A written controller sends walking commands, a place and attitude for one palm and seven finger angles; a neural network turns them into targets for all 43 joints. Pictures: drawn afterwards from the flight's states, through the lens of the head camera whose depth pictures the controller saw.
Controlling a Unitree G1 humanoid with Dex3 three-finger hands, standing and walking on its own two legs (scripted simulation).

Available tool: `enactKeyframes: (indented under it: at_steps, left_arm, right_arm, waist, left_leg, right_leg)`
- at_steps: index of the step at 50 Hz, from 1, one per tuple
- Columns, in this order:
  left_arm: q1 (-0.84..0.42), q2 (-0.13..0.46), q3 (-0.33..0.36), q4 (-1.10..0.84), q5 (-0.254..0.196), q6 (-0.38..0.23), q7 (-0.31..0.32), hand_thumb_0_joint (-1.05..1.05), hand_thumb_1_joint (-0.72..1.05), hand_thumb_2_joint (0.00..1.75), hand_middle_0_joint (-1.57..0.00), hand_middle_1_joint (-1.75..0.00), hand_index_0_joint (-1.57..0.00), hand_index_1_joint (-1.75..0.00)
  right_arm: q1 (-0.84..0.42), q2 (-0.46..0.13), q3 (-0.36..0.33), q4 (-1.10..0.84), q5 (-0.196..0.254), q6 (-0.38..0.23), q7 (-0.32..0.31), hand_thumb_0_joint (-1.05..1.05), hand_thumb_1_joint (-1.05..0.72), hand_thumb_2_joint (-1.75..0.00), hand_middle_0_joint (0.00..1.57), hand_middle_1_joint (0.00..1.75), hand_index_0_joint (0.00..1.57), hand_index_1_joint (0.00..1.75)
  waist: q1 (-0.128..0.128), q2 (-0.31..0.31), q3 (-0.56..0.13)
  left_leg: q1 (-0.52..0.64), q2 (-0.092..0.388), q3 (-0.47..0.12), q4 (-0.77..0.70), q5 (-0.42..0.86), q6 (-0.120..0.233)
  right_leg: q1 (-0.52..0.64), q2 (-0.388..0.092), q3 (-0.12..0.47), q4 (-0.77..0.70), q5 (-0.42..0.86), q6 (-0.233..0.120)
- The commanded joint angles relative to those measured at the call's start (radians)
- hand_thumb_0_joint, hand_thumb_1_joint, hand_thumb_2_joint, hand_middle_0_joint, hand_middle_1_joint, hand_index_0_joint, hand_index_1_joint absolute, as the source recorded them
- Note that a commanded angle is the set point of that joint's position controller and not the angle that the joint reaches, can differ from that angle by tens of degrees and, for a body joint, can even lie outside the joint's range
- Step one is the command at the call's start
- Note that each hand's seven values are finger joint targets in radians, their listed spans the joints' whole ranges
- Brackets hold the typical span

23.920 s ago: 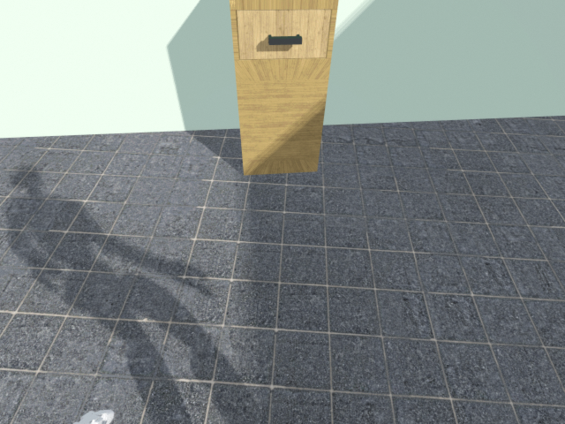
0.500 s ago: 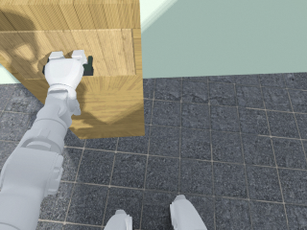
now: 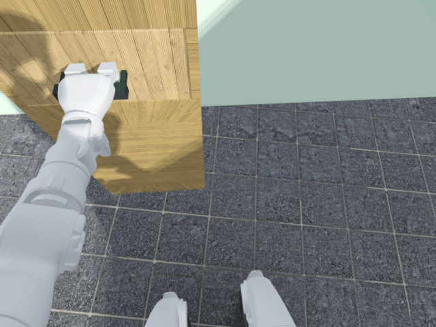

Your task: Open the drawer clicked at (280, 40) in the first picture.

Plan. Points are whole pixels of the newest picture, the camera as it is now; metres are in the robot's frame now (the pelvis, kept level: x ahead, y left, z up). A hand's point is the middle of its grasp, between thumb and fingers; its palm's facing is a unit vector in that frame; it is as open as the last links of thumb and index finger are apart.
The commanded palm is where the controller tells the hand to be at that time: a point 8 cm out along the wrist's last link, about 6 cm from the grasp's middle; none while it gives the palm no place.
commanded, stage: lower the fingers behind the handle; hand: left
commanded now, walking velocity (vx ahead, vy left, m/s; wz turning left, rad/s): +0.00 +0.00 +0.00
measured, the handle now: (93, 83) +0.57 +0.19 +0.04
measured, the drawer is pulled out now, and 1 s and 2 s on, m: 0.00 0.00 0.08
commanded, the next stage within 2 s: close the thumb around the handle in 0.26 s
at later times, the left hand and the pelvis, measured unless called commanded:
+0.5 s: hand (99, 111) +0.52 +0.18 +0.01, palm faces -0.06 +0.01 -1.00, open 13.3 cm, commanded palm +0.51 +0.18 +0.06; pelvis -0.01 +0.00 +0.00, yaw +0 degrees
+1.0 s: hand (99, 110) +0.52 +0.18 +0.01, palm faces -0.05 +0.01 -1.00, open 5.6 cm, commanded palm +0.50 +0.18 +0.06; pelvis +0.00 +0.00 +0.00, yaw +0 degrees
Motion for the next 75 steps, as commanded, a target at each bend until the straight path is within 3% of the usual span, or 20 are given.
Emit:
enactKeyframes:
  at_steps: [1,10,13,16,18,27,31,37,39,43,47,50,54,57,58,59,64,69,71,75]
  left_arm:
    - [-0.433,0.219,0.034,-0.119,-0.008,0.052,0.005,0.0,-0.5,0.3,-0.3,-1.2,-0.3,-1.2]
    - [-0.462,0.232,0.017,-0.096,0.0,0.037,-0.035,0.0,-0.5,0.3,-0.3,-1.2,-0.3,-1.2]
    - [-0.461,0.196,0.0,-0.12,-0.004,0.019,-0.038,0.0,-0.5,0.3,-0.3,-1.2,-0.3,-1.2]
    - [-0.457,0.236,0.03,-0.127,-0.005,0.007,-0.036,0.0,-0.5,0.3,-0.3,-1.2,-0.3,-1.2]
    - [-0.473,0.202,0.005,-0.13,-0.007,0.004,-0.034,0.0,-0.5,0.3,-0.3,-1.2,-0.3,-1.2]
    - [-0.47,0.22,0.019,-0.127,-0.008,0.014,-0.02,0.0,0.0,0.52,-0.34,-1.25,-0.34,-1.25]
    - [-0.454,0.265,0.049,-0.129,-0.012,0.019,-0.025,0.0,0.23,0.61,-0.35,-1.28,-0.35,-1.28]
    - [-0.426,0.225,0.024,-0.124,-0.014,0.016,-0.029,0.0,0.56,0.76,-0.38,-1.31,-0.38,-1.31]
    - [-0.426,0.257,0.053,-0.142,-0.018,0.006,-0.029,0.0,0.68,0.8,-0.38,-1.33,-0.38,-1.33]
    - [-0.407,0.209,0.022,-0.145,-0.013,0.002,-0.026,0.0,0.9,0.9,-0.4,-1.35,-0.4,-1.35]
    - [-0.399,0.193,0.018,-0.141,-0.008,0.006,-0.015,0.0,0.9,0.9,-0.4,-1.35,-0.4,-1.35]
    - [-0.4,0.185,0.022,-0.17,-0.012,0.001,-0.012,0.0,0.9,0.9,-0.4,-1.35,-0.4,-1.35]
    - [-0.382,0.207,0.046,-0.174,-0.024,0.009,-0.013,0.0,0.9,0.9,-0.4,-1.35,-0.4,-1.35]
    - [-0.375,0.144,-0.004,-0.15,-0.019,0.015,-0.014,0.0,0.9,0.9,-0.4,-1.35,-0.4,-1.35]
    - [-0.386,0.163,0.013,-0.166,-0.023,0.013,-0.012,0.0,0.9,0.9,-0.4,-1.35,-0.4,-1.35]
    - [-0.357,0.188,0.037,-0.17,-0.023,0.012,-0.013,0.0,0.9,0.9,-0.4,-1.35,-0.4,-1.35]
    - [-0.241,0.094,-0.002,-0.198,-0.032,0.004,-0.021,0.0,0.9,0.9,-0.4,-1.35,-0.4,-1.35]
    - [-0.119,0.129,0.042,-0.238,-0.046,-0.001,-0.026,0.0,0.9,0.9,-0.4,-1.35,-0.4,-1.35]
    - [-0.066,0.097,0.03,-0.289,-0.047,-0.009,-0.02,0.0,0.9,0.9,-0.4,-1.35,-0.4,-1.35]
    - [0.03,0.066,0.017,-0.31,-0.038,-0.01,-0.007,0.0,0.9,0.9,-0.4,-1.35,-0.4,-1.35]
  right_arm:
    - [0.199,-0.166,-0.05,-0.03,0.007,-0.003,-0.017,0.0,-0.9,-0.9,0.2,0.3,0.2,0.3]
    - [0.193,-0.167,-0.037,-0.038,0.011,-0.012,-0.031,0.0,-0.9,-0.9,0.2,0.3,0.2,0.3]
    - [0.203,-0.163,-0.042,-0.043,0.009,-0.021,-0.029,0.0,-0.9,-0.9,0.2,0.3,0.2,0.3]
    - [0.21,-0.167,-0.042,-0.04,0.008,-0.023,-0.03,0.0,-0.9,-0.9,0.2,0.3,0.2,0.3]
    - [0.213,-0.162,-0.043,-0.04,0.008,-0.027,-0.03,0.0,-0.9,-0.9,0.2,0.3,0.2,0.3]
    - [0.219,-0.165,-0.044,-0.028,0.007,-0.026,-0.028,0.0,-0.9,-0.9,0.2,0.3,0.2,0.3]
    - [0.221,-0.169,-0.04,-0.026,0.01,-0.019,-0.027,0.0,-0.9,-0.9,0.2,0.3,0.2,0.3]
    - [0.205,-0.161,-0.039,-0.034,0.01,-0.016,-0.028,0.0,-0.9,-0.9,0.2,0.3,0.2,0.3]
    - [0.21,-0.166,-0.042,-0.035,0.009,-0.014,-0.025,0.0,-0.9,-0.9,0.2,0.3,0.2,0.3]
    - [0.208,-0.159,-0.044,-0.041,0.01,-0.014,-0.025,0.0,-0.9,-0.9,0.2,0.3,0.2,0.3]
    - [0.203,-0.158,-0.047,-0.037,0.009,-0.013,-0.026,0.0,-0.9,-0.9,0.2,0.3,0.2,0.3]
    - [0.209,-0.157,-0.054,-0.034,0.005,-0.012,-0.023,0.0,-0.9,-0.9,0.2,0.3,0.2,0.3]
    - [0.205,-0.161,-0.054,-0.031,0.005,-0.004,-0.018,0.0,-0.9,-0.9,0.2,0.3,0.2,0.3]
    - [0.202,-0.154,-0.053,-0.028,0.008,-0.004,-0.02,0.0,-0.9,-0.9,0.2,0.3,0.2,0.3]
    - [0.207,-0.158,-0.055,-0.028,0.008,-0.004,-0.018,0.0,-0.9,-0.9,0.2,0.3,0.2,0.3]
    - [0.202,-0.159,-0.056,-0.026,0.008,-0.001,-0.016,0.0,-0.9,-0.9,0.2,0.3,0.2,0.3]
    - [0.196,-0.146,-0.064,-0.042,0.008,0.005,-0.009,0.0,-0.9,-0.9,0.2,0.3,0.2,0.3]
    - [0.179,-0.147,-0.065,-0.054,0.013,0.017,-0.008,0.0,-0.9,-0.9,0.2,0.3,0.2,0.3]
    - [0.171,-0.14,-0.07,-0.061,0.014,0.018,-0.007,0.0,-0.9,-0.9,0.2,0.3,0.2,0.3]
    - [0.144,-0.136,-0.072,-0.067,0.018,0.027,-0.009,0.0,-0.9,-0.9,0.2,0.3,0.2,0.3]
  waist:
    - [-0.053,0.008,-0.475]
    - [-0.067,0.003,-0.409]
    - [-0.066,0.029,-0.441]
    - [-0.059,0.02,-0.454]
    - [-0.07,0.029,-0.449]
    - [-0.069,0.01,-0.458]
    - [-0.052,0.018,-0.469]
    - [-0.051,0.021,-0.443]
    - [-0.044,0.008,-0.478]
    - [-0.046,0.024,-0.455]
    - [-0.048,0.012,-0.441]
    - [-0.044,0.025,-0.498]
    - [-0.036,0.005,-0.496]
    - [-0.045,0.004,-0.436]
    - [-0.043,0.015,-0.452]
    - [-0.026,0.016,-0.471]
    - [-0.005,0.003,-0.489]
    - [0.038,-0.042,-0.481]
    - [0.047,-0.021,-0.491]
    - [0.062,-0.056,-0.427]
  left_leg:
    - [0.218,-0.032,0.012,-0.144,0.376,0.03]
    - [0.179,-0.032,0.009,-0.154,0.28,0.035]
    - [0.201,-0.032,0.008,-0.15,0.29,0.034]
    - [0.192,-0.029,0.005,-0.142,0.29,0.033]
    - [0.192,-0.03,0.004,-0.143,0.285,0.033]
    - [0.186,-0.03,0.005,-0.141,0.306,0.035]
    - [0.189,-0.031,0.007,-0.147,0.316,0.033]
    - [0.188,-0.033,0.016,-0.15,0.322,0.034]
    - [0.205,-0.033,0.013,-0.144,0.346,0.034]
    - [0.21,-0.032,0.016,-0.149,0.348,0.032]
    - [0.221,-0.028,0.012,-0.149,0.371,0.029]
    - [0.264,-0.026,0.01,-0.141,0.427,0.027]
    - [0.264,-0.027,0.012,-0.146,0.439,0.027]
    - [0.259,-0.025,0.008,-0.158,0.423,0.026]
    - [0.268,-0.025,0.01,-0.158,0.423,0.025]
    - [0.283,-0.025,0.01,-0.157,0.446,0.023]
    - [0.336,-0.019,0.011,-0.166,0.529,0.019]
    - [0.311,-0.024,0.027,-0.191,0.528,0.026]
    - [0.342,-0.02,0.034,-0.198,0.572,0.026]
    - [0.338,-0.016,0.038,-0.22,0.588,0.026]
  right_leg:
    - [0.379,0.056,-0.048,-0.099,0.261,-0.058]
    - [0.337,0.053,-0.05,-0.111,0.17,-0.059]
    - [0.327,0.056,-0.052,-0.108,0.172,-0.062]
    - [0.33,0.056,-0.051,-0.097,0.172,-0.061]
    - [0.32,0.056,-0.053,-0.101,0.166,-0.062]
    - [0.344,0.056,-0.051,-0.103,0.193,-0.059]
    - [0.369,0.057,-0.048,-0.102,0.209,-0.06]
    - [0.371,0.055,-0.048,-0.108,0.22,-0.059]
    - [0.386,0.058,-0.044,-0.103,0.24,-0.06]
    - [0.373,0.057,-0.049,-0.107,0.239,-0.061]
    - [0.361,0.057,-0.053,-0.105,0.25,-0.061]
    - [0.376,0.057,-0.052,-0.098,0.29,-0.061]
    - [0.405,0.059,-0.048,-0.103,0.311,-0.061]
    - [0.374,0.06,-0.056,-0.114,0.282,-0.062]
    - [0.377,0.06,-0.054,-0.114,0.286,-0.061]
    - [0.391,0.061,-0.054,-0.109,0.3,-0.064]
    - [0.419,0.064,-0.059,-0.116,0.347,-0.065]
    - [0.513,0.061,-0.048,-0.13,0.396,-0.066]
    - [0.53,0.058,-0.046,-0.139,0.427,-0.065]
    - [0.546,0.057,-0.049,-0.153,0.438,-0.066]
